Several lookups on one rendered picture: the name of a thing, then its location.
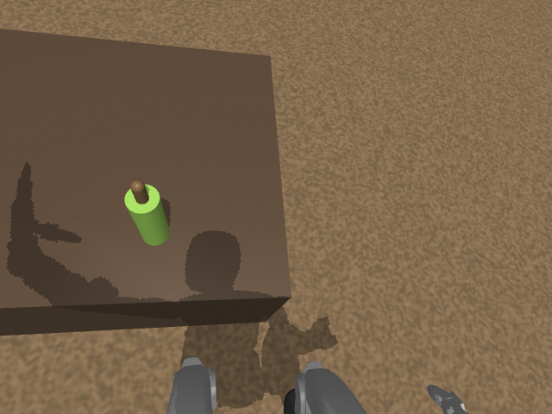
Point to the right robot hand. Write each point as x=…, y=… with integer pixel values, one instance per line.
x=449, y=402

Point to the bottle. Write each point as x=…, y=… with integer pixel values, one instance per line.
x=145, y=207

